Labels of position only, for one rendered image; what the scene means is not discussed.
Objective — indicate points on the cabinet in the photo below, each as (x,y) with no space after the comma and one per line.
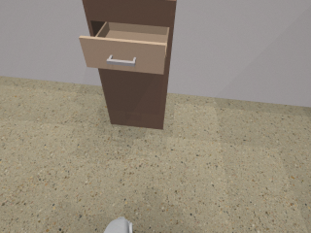
(132,99)

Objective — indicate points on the drawer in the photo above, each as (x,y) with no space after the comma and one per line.
(124,41)

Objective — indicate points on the left robot thigh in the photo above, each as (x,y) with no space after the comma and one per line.
(119,225)

